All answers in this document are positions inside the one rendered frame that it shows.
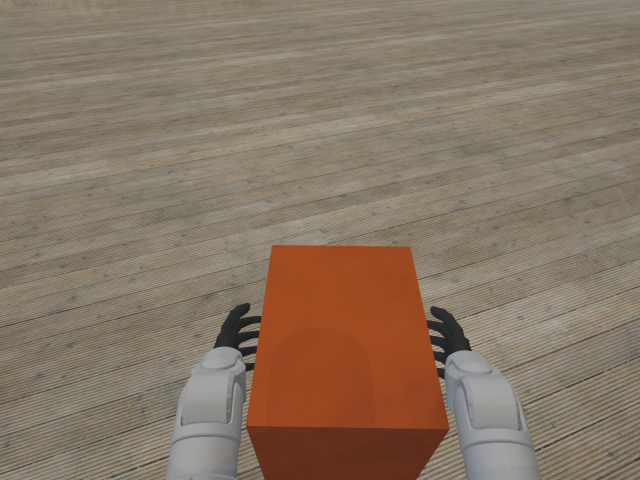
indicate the right robot hand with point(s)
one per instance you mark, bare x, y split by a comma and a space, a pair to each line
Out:
454, 337

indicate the robot left forearm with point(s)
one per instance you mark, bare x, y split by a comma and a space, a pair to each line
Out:
207, 428

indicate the carton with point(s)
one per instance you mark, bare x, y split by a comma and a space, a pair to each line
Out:
345, 384

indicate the left robot hand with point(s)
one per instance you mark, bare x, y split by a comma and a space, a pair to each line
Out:
229, 336

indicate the robot right forearm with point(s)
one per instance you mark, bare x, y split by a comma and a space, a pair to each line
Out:
492, 429

